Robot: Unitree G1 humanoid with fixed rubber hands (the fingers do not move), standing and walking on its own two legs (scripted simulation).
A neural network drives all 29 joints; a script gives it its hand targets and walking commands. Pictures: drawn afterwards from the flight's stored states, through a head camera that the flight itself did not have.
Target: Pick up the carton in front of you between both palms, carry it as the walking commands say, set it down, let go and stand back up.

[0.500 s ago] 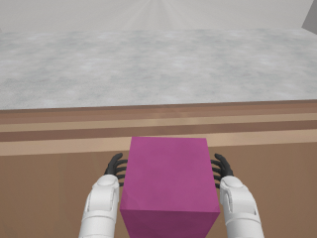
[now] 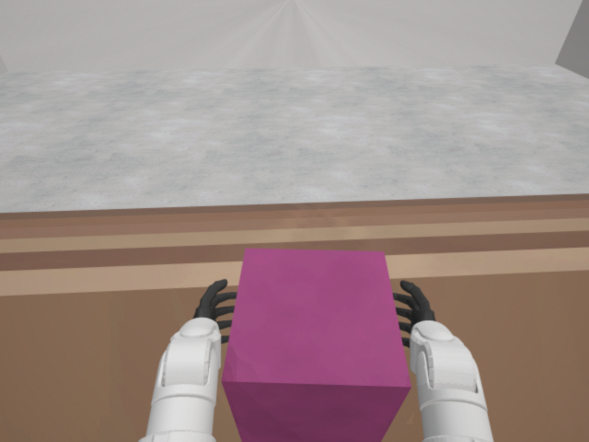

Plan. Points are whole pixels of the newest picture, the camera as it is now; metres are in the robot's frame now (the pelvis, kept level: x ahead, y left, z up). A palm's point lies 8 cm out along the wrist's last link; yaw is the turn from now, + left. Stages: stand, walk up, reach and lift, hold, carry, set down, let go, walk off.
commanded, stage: hold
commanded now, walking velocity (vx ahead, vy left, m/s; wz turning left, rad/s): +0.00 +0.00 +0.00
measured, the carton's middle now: (311, 351) +0.30 +0.00 -0.03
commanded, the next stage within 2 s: carry in 0.64 s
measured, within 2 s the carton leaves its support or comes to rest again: neither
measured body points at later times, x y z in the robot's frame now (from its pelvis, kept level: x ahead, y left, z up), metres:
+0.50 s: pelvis +0.00 +0.00 +0.00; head -0.04 +0.00 +0.45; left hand +0.30 +0.15 +0.04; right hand +0.31 -0.15 +0.04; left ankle +0.02 +0.13 -0.75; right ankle +0.02 -0.13 -0.75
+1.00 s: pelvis +0.09 +0.00 -0.02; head +0.05 +0.00 +0.42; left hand +0.37 +0.15 +0.07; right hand +0.38 -0.15 +0.07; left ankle +0.01 +0.13 -0.75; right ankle +0.02 -0.14 -0.75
